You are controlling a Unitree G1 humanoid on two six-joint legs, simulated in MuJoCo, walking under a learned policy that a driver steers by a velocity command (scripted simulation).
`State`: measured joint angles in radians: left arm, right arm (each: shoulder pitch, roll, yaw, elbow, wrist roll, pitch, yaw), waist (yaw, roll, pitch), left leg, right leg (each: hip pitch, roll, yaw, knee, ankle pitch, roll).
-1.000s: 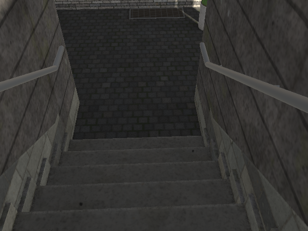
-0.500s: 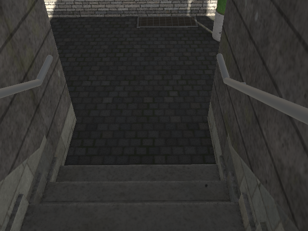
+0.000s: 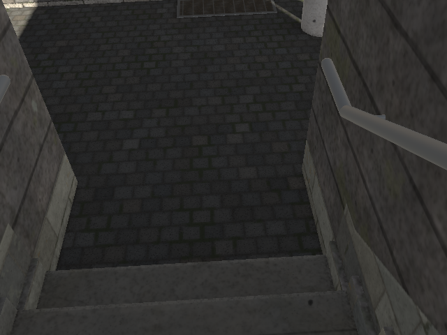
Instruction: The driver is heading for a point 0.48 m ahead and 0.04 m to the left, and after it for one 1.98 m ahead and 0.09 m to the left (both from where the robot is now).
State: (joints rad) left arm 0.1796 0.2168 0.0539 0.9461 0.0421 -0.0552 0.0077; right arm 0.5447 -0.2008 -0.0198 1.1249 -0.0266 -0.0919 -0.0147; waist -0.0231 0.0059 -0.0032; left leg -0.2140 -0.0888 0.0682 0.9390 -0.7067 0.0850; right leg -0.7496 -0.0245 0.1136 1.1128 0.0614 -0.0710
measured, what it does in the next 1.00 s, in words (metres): goes down: right foot 0.17 m lower, then left foot 0.17 m lower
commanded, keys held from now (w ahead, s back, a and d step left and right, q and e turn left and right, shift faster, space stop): w+shift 0.16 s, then w+q+shift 0.12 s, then q+shift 0.32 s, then e+shift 0.40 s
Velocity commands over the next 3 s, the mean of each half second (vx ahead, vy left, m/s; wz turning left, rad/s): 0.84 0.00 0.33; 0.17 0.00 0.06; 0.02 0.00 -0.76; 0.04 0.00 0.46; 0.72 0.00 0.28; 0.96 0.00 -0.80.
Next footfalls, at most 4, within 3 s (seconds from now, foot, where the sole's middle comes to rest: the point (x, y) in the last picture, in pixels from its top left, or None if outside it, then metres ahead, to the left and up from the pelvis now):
0.12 right None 0.22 -0.11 -0.88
0.44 left None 0.49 0.06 -1.04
0.78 right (259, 327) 0.76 -0.09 -1.21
1.18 left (206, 328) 0.76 0.12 -1.21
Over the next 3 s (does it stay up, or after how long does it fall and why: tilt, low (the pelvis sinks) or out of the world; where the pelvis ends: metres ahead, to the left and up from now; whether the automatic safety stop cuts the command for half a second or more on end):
stays up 1.20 0.24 -0.67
